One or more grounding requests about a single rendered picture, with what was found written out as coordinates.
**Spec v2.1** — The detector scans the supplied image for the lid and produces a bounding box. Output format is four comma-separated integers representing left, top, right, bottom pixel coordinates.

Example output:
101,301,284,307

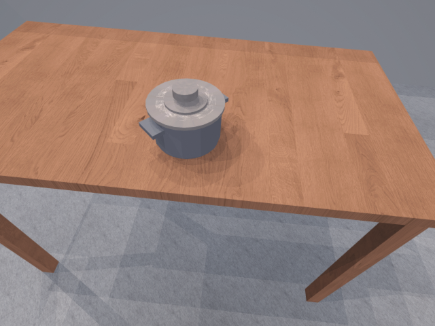
145,78,225,131

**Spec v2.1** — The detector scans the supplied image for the table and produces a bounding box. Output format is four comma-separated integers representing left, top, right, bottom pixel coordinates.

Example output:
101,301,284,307
0,21,435,303

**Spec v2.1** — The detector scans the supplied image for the knob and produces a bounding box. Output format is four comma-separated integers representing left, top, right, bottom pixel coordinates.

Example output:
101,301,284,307
172,80,198,103

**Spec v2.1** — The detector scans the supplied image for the pot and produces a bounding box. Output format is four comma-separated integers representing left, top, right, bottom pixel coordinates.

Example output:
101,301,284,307
139,94,228,159

